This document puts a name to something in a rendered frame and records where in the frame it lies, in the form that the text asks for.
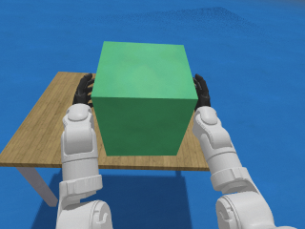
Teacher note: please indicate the table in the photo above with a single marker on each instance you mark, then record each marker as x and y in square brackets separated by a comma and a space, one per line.
[37, 142]

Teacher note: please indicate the robot left hand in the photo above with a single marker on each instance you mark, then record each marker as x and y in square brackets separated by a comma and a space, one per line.
[81, 95]

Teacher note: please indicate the carton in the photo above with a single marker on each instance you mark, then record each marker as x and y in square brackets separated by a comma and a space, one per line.
[143, 97]

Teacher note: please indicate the robot right upper arm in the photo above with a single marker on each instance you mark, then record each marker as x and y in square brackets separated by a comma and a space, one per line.
[244, 210]

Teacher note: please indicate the robot right hand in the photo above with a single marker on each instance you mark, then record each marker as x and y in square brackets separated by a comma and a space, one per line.
[202, 91]

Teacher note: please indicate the robot left upper arm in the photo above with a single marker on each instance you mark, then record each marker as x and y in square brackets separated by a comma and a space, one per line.
[95, 214]

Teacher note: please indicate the robot right forearm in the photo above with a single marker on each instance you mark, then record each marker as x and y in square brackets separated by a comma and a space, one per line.
[227, 174]

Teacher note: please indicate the robot left forearm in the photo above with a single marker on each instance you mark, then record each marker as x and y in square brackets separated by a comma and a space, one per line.
[79, 157]

